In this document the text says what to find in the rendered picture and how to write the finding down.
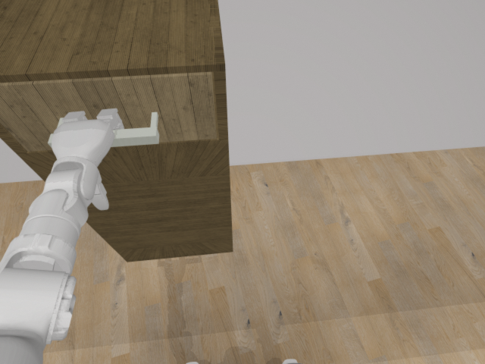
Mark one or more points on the robot left forearm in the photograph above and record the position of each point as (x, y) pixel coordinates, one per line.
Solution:
(50, 233)

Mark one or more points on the handle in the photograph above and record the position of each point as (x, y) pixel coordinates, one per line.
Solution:
(132, 137)

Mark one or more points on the drawer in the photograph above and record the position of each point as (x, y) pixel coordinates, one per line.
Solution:
(30, 111)

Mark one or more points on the cabinet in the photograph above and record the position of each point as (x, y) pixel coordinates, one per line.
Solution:
(166, 200)

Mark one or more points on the robot left hand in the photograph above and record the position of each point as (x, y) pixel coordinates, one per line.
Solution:
(88, 139)

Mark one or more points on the left robot upper arm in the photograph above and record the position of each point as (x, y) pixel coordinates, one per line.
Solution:
(36, 307)

